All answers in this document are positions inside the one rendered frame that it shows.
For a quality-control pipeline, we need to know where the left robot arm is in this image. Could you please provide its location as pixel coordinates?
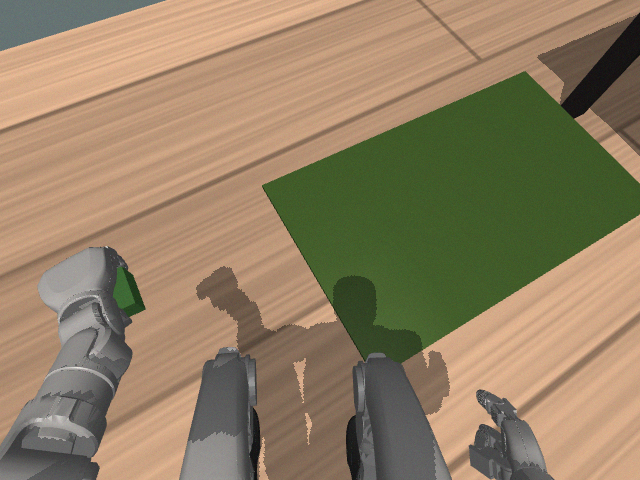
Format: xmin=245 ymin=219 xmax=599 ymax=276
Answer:
xmin=0 ymin=291 xmax=132 ymax=480

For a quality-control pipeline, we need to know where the right robot hand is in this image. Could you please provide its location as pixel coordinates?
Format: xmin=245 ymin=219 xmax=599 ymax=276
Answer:
xmin=469 ymin=390 xmax=547 ymax=480

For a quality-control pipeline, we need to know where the left robot hand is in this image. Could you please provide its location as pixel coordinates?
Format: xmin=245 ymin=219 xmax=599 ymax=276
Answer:
xmin=37 ymin=246 xmax=132 ymax=328

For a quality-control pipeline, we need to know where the small box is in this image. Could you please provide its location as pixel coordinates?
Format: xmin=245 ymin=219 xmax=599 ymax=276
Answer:
xmin=113 ymin=266 xmax=146 ymax=317

